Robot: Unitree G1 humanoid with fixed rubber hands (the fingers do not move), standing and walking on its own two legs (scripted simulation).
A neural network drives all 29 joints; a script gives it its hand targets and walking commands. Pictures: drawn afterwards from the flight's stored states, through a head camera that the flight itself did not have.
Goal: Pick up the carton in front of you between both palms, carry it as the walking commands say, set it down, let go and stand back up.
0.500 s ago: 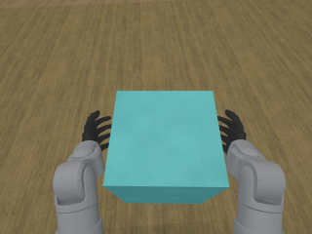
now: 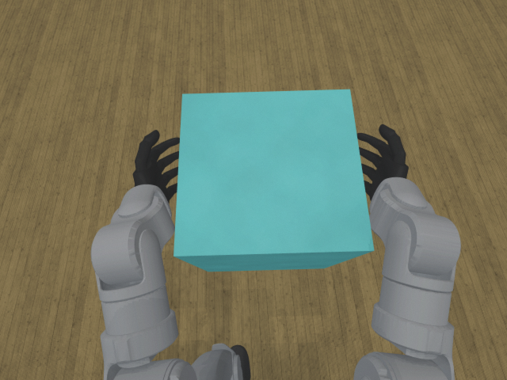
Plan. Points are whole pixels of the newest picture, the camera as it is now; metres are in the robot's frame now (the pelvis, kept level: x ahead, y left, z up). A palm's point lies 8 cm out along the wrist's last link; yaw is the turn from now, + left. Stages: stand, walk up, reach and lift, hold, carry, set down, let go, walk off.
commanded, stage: carry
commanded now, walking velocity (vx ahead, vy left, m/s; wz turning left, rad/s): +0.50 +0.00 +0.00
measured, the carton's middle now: (266, 197) +0.38 +0.01 +0.06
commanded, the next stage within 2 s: none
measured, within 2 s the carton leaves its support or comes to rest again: neither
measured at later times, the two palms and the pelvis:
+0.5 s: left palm (174, 22) +0.65 +0.16 +0.19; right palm (352, 7) +0.69 -0.15 +0.18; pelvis +0.33 -0.03 +0.06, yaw +2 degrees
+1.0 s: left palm out of the picture +0.99 +0.14 +0.24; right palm out of the picture +0.96 -0.17 +0.24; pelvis +0.63 +0.01 +0.12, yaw +1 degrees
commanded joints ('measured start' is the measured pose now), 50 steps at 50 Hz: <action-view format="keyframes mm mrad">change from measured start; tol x32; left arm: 1 -500 -605 -629 -105 -171 9 -5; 50 -614 -597 -489 54 -38 14 33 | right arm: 1 -443 589 607 -63 151 16 2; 50 -701 708 684 -54 299 25 47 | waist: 1 -122 383 -854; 20 110 -249 -643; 36 -50 -119 -529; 39 -131 379 -691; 50 -79 165 -524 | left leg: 1 1086 341 -759 -243 456 291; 15 610 205 -168 -339 501 93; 17 509 173 -50 -86 724 27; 20 -95 -69 -122 651 -186 -71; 22 -222 18 -200 817 -158 -30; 30 -202 81 -137 400 -50 -38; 36 382 -92 132 -89 24 -9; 39 955 344 -899 -401 -51 251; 42 830 328 -646 -238 361 213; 50 640 263 -290 -357 196 124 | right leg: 1 -433 157 98 748 -34 54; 10 -703 21 134 501 22 0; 17 8 156 -120 -91 235 -33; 20 442 -283 859 -366 228 -296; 34 125 -157 185 -321 497 -127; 37 -67 -89 20 82 805 -28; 39 -565 156 83 615 -58 57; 41 -700 74 191 816 -39 12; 50 -500 11 102 187 63 -7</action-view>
